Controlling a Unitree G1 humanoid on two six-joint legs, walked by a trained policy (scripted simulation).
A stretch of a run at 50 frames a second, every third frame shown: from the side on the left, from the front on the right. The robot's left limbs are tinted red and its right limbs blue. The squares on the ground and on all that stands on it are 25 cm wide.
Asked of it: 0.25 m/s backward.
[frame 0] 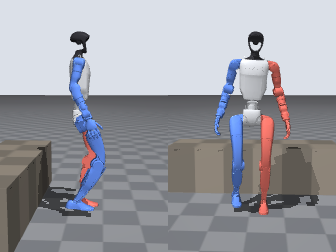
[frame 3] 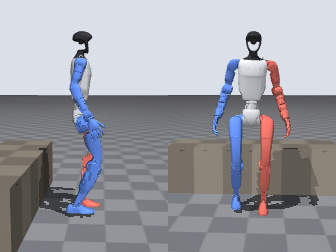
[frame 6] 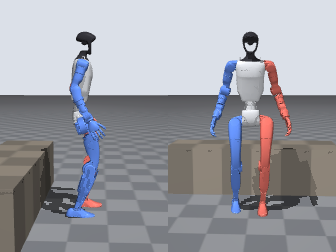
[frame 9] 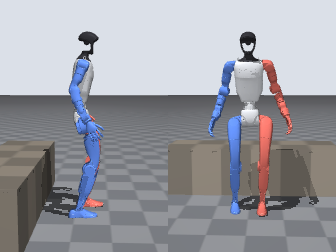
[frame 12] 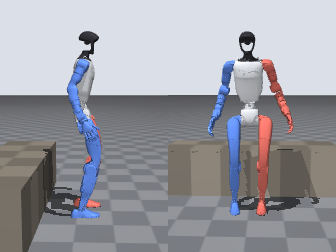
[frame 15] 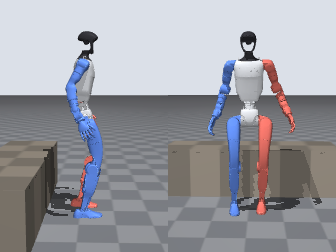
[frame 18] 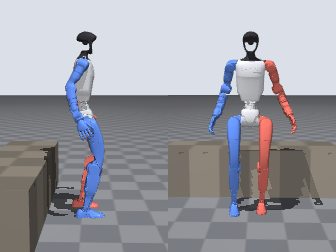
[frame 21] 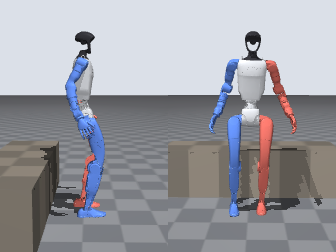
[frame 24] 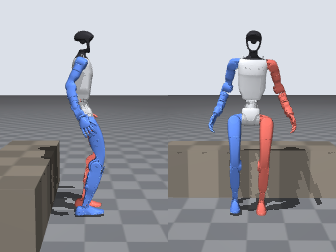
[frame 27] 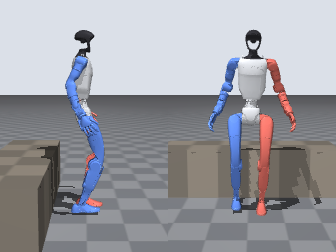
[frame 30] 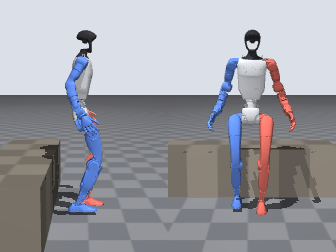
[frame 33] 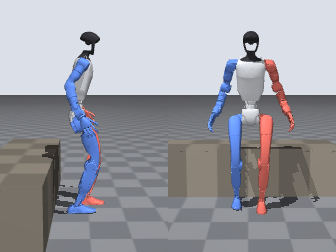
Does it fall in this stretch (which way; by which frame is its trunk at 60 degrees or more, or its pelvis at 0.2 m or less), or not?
no
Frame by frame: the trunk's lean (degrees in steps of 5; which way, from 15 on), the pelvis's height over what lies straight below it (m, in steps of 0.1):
0: 5, 0.8
3: 5, 0.8
6: 5, 0.8
9: 10, 0.8
12: 10, 0.8
15: 5, 0.8
18: 5, 0.8
21: 5, 0.8
24: 5, 0.8
27: 5, 0.8
30: 5, 0.8
33: 10, 0.8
